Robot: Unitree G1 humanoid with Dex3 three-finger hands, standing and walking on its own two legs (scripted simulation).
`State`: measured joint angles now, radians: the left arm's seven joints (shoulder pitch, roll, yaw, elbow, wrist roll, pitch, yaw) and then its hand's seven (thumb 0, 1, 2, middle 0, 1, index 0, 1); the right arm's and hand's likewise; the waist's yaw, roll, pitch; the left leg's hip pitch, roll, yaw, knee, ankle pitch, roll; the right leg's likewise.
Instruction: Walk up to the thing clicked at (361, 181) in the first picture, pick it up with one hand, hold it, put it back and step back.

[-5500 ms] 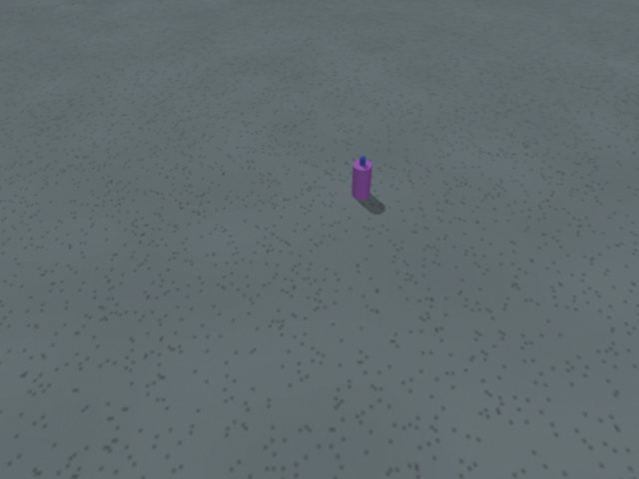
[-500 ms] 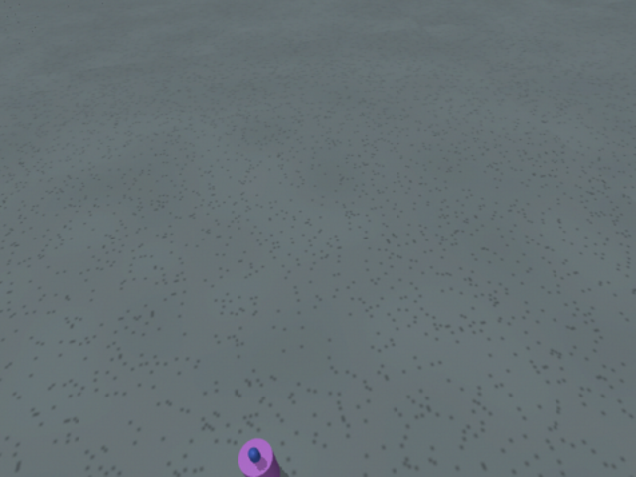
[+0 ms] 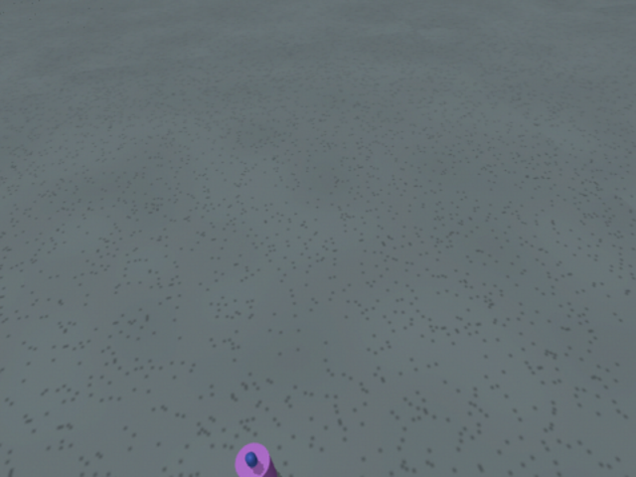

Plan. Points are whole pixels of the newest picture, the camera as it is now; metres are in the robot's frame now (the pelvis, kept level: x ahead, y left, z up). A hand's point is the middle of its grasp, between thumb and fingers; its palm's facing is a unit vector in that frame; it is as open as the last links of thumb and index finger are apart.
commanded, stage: walk up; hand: left
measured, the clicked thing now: (256, 468) +0.32 +0.21 -0.67
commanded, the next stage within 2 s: stand in 0.06 s
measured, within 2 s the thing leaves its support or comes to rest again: neither
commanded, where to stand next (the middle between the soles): +0.01 -0.02 m, yaw -1 degrees
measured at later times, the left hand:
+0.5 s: hand out of the picture +0.07 +0.25 -0.16, palm faces -0.01 -0.94 -0.35, open 7.4 cm
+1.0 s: hand out of the picture +0.07 +0.24 -0.16, palm faces -0.01 -0.94 -0.35, open 7.4 cm
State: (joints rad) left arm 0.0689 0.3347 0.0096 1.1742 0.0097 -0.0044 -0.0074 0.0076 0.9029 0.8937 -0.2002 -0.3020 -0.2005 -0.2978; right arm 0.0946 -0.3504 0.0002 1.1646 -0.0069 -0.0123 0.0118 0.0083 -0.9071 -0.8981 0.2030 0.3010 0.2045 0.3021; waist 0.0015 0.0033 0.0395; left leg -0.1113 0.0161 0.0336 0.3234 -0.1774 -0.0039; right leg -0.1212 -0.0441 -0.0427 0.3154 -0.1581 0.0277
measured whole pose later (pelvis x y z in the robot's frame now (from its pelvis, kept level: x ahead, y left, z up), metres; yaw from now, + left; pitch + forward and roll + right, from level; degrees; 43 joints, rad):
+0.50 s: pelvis +0.00 +0.00 +0.00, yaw +1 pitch -2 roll +0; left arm 0.10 0.35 0.00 1.15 0.01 -0.01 0.00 0.01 0.90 0.89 -0.20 -0.30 -0.20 -0.30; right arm 0.09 -0.35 0.00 1.14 -0.01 -0.01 0.01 0.01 -0.91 -0.90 0.20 0.30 0.20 0.30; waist 0.01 0.01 0.04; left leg -0.11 0.02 0.02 0.31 -0.17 -0.01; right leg -0.12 -0.04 -0.05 0.31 -0.16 0.02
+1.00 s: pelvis +0.00 -0.01 +0.00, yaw +1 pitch -2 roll +0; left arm 0.10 0.35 0.00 1.15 0.01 -0.01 0.00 0.01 0.90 0.89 -0.20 -0.30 -0.20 -0.30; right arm 0.10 -0.35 0.00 1.14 -0.01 0.00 0.01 0.01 -0.91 -0.90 0.20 0.30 0.20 0.30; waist 0.00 0.01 0.04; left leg -0.11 0.03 0.01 0.31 -0.18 -0.02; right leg -0.11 -0.04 -0.06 0.32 -0.17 0.01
